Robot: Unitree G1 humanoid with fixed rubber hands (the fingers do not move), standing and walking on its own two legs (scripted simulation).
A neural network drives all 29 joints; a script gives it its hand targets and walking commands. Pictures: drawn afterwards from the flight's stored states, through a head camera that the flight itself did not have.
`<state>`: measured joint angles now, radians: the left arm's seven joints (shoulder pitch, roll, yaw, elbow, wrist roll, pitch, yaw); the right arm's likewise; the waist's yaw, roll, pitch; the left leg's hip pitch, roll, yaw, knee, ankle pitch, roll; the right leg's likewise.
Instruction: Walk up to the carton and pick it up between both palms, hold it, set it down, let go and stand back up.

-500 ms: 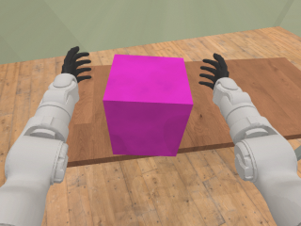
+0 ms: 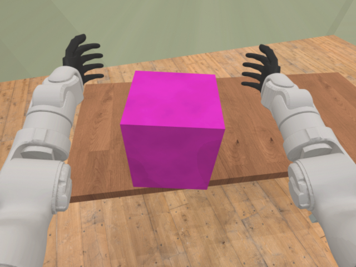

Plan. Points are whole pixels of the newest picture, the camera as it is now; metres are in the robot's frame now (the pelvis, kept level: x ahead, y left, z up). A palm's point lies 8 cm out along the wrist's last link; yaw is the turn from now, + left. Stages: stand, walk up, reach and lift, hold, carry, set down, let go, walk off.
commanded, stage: set down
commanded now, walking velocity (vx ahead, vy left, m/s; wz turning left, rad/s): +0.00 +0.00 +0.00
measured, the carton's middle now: (172, 132) +0.45 -0.01 +0.05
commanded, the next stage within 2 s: none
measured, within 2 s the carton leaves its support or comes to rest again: neither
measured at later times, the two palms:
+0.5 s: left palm (70, 101) +0.41 +0.21 +0.19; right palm (271, 109) +0.38 -0.21 +0.18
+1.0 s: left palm (67, 150) +0.34 +0.22 +0.11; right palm (274, 149) +0.32 -0.22 +0.12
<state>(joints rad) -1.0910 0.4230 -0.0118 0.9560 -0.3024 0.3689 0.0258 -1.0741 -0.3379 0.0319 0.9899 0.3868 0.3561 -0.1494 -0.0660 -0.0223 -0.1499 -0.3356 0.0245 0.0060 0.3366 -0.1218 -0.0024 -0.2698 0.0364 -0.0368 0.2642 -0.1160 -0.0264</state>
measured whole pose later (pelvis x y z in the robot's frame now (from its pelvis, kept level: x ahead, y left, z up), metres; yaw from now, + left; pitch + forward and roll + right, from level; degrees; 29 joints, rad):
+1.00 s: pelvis +0.00 +0.01 +0.00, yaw -1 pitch -1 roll -1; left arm -0.33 0.33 0.10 0.22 -0.18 0.45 -0.04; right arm -0.30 -0.23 -0.09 0.24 0.28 0.37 -0.13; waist -0.02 -0.03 -0.03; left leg -0.14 0.01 0.02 0.29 -0.13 0.01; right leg -0.10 0.03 -0.01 0.24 -0.12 -0.02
